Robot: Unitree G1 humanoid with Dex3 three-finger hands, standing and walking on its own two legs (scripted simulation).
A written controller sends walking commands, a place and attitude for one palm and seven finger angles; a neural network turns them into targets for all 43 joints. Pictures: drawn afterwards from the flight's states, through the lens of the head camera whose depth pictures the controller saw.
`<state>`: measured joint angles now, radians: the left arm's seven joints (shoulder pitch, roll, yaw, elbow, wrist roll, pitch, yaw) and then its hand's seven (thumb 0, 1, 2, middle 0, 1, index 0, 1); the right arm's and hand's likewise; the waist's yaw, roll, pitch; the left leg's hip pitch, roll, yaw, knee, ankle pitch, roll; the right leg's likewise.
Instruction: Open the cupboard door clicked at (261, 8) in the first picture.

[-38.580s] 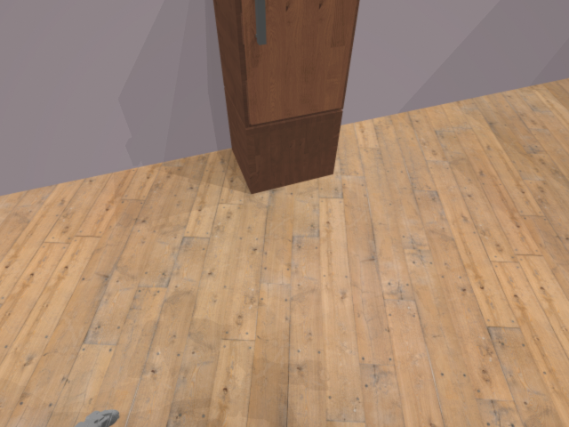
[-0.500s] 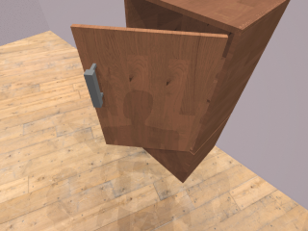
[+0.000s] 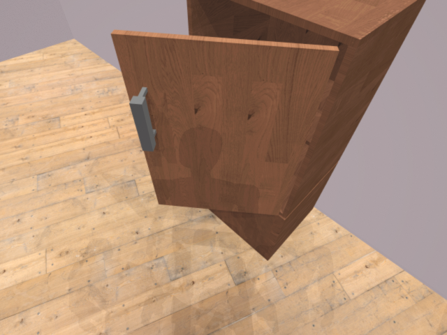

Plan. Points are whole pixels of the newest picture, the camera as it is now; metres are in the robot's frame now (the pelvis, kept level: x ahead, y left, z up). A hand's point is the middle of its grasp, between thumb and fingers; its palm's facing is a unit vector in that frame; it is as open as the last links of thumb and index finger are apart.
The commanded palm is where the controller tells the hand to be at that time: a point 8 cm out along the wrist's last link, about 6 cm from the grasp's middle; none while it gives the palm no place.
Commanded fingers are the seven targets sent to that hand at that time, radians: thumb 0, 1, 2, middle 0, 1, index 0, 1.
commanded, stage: raise the hand with hooked fingers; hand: left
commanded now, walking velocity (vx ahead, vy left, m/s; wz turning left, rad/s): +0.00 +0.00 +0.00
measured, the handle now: (146, 119) +0.54 +0.22 +0.06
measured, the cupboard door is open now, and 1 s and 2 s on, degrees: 39 39 39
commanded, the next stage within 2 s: none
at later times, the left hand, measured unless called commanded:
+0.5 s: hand out of the picture +0.12 +0.20 -0.06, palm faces +0.04 -1.00 -0.03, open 8.7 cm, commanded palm +0.12 +0.26 -0.03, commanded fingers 0.00 0.36 0.67 -0.24 -0.64 -0.24 -0.64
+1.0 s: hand (72, 287) +0.18 +0.26 +0.02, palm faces +0.04 -1.00 -0.06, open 11.7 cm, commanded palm +0.16 +0.30 +0.02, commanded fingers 0.00 -0.22 0.42 -0.28 -1.02 -0.28 -1.02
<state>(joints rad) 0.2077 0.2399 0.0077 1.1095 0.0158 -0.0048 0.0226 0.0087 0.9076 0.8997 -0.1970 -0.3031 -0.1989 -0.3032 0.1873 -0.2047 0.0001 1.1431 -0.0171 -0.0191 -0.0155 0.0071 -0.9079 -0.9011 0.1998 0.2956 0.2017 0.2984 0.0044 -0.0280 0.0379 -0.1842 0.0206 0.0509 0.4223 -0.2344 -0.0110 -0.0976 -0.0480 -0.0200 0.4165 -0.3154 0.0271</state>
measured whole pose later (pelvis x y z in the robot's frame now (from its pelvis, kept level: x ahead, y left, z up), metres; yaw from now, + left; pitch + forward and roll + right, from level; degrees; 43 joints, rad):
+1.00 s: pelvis -0.05 +0.01 -0.05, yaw +1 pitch +9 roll -2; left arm 0.24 0.33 0.37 0.13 -0.37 -0.29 -0.42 0.01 0.01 0.52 -0.26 -0.88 -0.26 -0.88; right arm 0.32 -0.25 0.00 0.61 0.04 -0.26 -0.07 0.02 -0.90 -0.90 0.20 0.30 0.20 0.30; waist 0.00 0.03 -0.09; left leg -0.71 0.06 0.00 0.93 -0.39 0.00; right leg -0.60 -0.03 -0.05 0.90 -0.46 0.02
